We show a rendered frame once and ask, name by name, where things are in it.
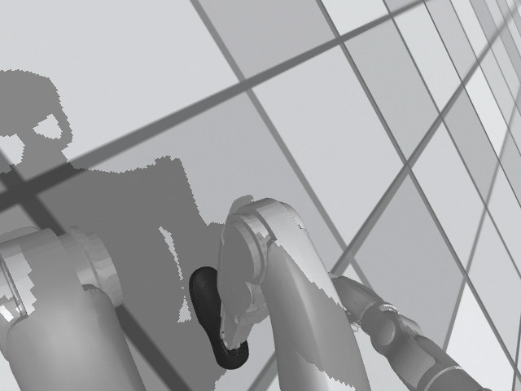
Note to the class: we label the right robot arm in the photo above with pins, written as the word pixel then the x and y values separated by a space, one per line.
pixel 418 361

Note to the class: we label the right robot hand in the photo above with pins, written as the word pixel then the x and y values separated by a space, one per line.
pixel 355 297

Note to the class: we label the right robot foot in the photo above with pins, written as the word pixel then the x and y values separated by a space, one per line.
pixel 207 304

